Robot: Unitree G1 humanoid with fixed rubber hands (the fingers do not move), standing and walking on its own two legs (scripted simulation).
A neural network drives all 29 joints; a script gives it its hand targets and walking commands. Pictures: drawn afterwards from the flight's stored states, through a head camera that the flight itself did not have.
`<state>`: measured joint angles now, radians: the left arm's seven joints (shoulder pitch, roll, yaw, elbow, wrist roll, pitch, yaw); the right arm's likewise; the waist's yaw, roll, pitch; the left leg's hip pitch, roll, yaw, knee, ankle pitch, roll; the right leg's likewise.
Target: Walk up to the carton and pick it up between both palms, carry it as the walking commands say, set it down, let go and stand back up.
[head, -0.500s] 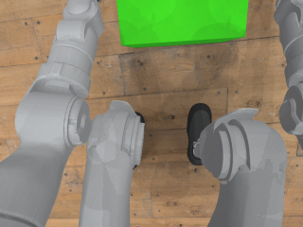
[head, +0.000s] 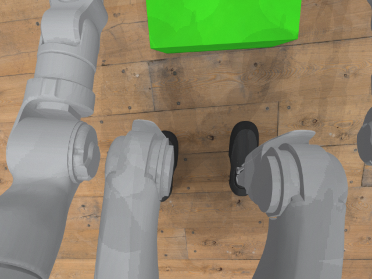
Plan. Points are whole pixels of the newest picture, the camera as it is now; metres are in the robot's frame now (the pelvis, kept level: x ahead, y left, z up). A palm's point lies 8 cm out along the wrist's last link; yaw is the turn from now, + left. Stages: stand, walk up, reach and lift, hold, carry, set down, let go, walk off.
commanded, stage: set down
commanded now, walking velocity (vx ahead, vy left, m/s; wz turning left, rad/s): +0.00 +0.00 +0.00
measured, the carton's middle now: out of the picture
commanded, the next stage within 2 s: let go in 1.16 s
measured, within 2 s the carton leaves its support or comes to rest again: neither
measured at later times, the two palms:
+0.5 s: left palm out of the picture +0.55 +0.17 -0.01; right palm out of the picture +0.57 -0.25 -0.01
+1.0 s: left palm out of the picture +0.55 +0.18 +0.14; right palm out of the picture +0.57 -0.25 +0.14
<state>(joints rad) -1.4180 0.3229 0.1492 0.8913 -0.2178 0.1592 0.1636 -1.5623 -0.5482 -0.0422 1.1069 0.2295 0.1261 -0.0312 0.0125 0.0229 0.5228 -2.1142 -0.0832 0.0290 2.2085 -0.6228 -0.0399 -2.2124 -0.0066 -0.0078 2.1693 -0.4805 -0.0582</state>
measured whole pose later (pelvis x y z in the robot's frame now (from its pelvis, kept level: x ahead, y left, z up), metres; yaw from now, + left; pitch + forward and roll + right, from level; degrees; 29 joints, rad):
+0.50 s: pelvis -0.01 +0.00 +0.11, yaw -1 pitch +30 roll +4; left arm -1.40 0.33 0.22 0.69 -0.17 0.33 0.17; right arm -1.56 -0.58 -0.12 0.93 0.17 0.30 0.01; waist 0.02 0.00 0.52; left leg -1.81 -0.07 0.01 1.82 -0.54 -0.04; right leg -1.90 0.02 0.01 1.80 -0.42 -0.05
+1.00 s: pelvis +0.00 -0.01 +0.25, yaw -2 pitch +27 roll +3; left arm -1.33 0.35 0.26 0.63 -0.16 0.38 0.11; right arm -1.49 -0.56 -0.14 0.85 0.15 0.35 0.03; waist 0.03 -0.01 0.52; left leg -1.40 -0.06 -0.01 1.30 -0.38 -0.03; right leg -1.47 0.02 0.02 1.28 -0.29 -0.04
